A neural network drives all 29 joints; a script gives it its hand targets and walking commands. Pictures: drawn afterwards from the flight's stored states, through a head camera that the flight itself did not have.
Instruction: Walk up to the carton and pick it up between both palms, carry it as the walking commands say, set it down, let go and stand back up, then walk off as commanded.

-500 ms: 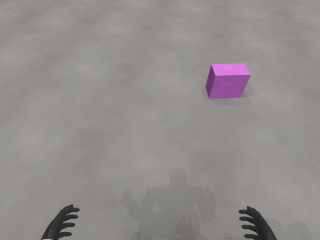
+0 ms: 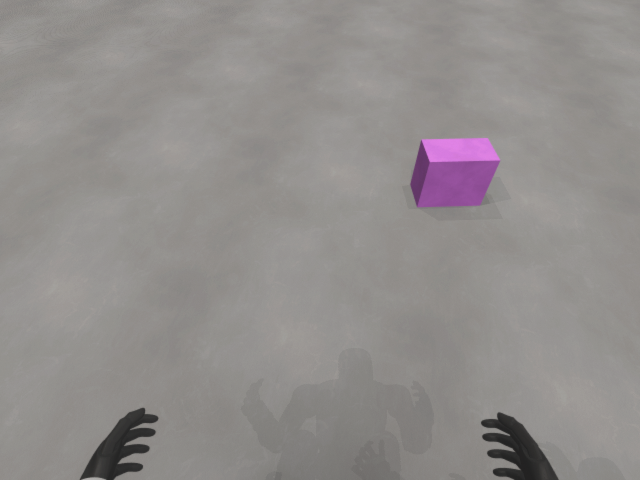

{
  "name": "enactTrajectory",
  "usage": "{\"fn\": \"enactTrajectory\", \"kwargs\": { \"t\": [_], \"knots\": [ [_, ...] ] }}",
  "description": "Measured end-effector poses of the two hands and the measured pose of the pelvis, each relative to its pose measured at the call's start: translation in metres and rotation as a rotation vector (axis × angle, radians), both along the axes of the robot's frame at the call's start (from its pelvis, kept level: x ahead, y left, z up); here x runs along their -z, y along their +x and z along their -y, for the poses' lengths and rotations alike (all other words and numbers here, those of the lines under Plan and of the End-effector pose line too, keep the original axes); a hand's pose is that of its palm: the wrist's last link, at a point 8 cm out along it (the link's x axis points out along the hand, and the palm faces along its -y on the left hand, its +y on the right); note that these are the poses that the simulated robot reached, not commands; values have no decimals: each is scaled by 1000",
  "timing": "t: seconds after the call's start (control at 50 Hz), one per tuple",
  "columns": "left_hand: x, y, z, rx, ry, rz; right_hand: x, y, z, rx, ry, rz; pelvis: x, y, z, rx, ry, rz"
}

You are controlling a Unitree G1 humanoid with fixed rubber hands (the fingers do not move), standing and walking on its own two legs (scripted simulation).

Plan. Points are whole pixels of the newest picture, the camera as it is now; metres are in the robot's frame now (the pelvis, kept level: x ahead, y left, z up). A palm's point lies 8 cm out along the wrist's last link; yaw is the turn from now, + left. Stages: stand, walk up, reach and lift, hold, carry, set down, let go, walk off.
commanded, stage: stand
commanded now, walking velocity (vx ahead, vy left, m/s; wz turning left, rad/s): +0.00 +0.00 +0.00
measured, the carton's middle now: (451, 173) +1.39 -0.58 -0.62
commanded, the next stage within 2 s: walk up in 0.64 s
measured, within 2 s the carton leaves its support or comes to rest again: neither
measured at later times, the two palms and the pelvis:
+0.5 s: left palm out of the picture +0.14 +0.28 -0.06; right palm out of the picture +0.13 -0.26 -0.08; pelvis -0.01 +0.00 +0.00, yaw +0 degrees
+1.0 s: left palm (86, 477) +0.15 +0.29 -0.05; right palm out of the picture +0.09 -0.30 -0.08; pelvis -0.01 -0.02 +0.00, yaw -1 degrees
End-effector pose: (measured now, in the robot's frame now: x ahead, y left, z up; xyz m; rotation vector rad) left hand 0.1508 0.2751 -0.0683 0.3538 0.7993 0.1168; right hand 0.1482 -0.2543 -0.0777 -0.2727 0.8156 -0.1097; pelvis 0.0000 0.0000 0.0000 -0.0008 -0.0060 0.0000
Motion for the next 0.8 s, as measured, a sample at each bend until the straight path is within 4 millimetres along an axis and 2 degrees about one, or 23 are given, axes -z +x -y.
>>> {"fn": "enactTrajectory", "kwargs": {
  "t": [0.8],
  "knots": [
    [-6, -16, -3, 3, 7, 31, 2, -25, 6, 9, -12, -12, 0, -19, 0, 0, 0, 27]
  ]
}}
